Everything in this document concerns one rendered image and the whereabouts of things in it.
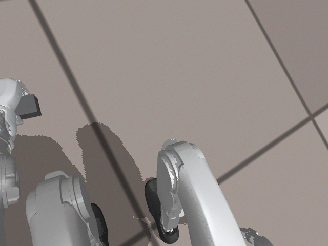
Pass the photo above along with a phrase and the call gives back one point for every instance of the left robot foot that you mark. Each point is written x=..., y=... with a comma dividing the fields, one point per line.
x=101, y=224

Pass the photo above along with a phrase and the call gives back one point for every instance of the right robot foot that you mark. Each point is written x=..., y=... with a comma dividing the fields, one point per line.
x=154, y=206

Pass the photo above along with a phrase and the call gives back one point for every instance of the small box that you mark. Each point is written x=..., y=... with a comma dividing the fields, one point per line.
x=28, y=107

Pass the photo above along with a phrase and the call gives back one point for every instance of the left robot hand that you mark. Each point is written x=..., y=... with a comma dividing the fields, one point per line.
x=11, y=91

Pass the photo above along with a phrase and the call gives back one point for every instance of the right robot hand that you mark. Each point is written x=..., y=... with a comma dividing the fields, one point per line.
x=253, y=238

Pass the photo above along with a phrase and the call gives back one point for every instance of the left robot arm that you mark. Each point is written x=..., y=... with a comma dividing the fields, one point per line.
x=10, y=182

